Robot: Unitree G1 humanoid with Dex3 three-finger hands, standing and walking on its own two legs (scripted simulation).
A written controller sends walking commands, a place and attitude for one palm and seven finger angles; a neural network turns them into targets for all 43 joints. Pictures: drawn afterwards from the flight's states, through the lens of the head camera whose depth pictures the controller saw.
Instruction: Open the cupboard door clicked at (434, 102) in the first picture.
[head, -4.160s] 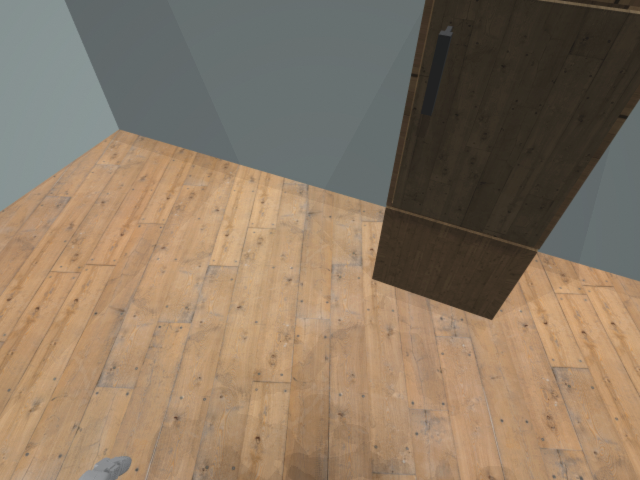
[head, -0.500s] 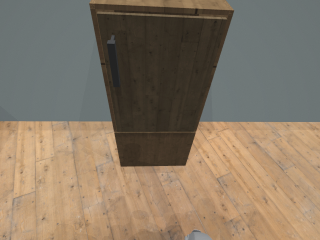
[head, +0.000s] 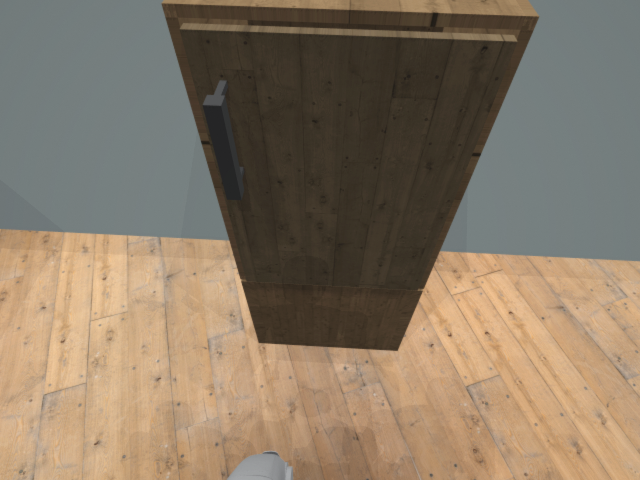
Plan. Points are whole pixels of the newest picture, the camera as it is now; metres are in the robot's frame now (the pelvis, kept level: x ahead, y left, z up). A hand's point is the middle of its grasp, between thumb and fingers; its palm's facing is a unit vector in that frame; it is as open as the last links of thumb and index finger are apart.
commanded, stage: come to a stop and stand still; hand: left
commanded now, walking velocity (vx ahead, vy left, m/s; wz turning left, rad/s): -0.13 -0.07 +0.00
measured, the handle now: (229, 143) +0.54 +0.18 +0.10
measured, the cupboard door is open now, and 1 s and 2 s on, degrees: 0 0 0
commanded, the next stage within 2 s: look again from close up in 1.88 s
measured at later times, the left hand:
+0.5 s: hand out of the picture -0.03 +0.25 -0.17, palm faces +0.01 -0.98 -0.19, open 7.4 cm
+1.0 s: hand out of the picture -0.13 +0.16 -0.15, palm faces +0.10 -0.98 -0.17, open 7.4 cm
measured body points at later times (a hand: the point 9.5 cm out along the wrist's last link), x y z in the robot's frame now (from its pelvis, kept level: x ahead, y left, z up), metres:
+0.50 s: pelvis -0.04 +0.05 +0.02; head -0.04 +0.09 +0.47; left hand -0.03 +0.30 -0.16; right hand -0.01 -0.20 -0.11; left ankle +0.05 +0.11 -0.73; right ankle -0.14 -0.14 -0.65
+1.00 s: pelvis -0.09 +0.02 +0.02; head -0.10 -0.02 +0.47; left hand -0.14 +0.21 -0.13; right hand -0.15 -0.19 -0.16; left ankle -0.10 +0.18 -0.67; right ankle -0.13 -0.06 -0.73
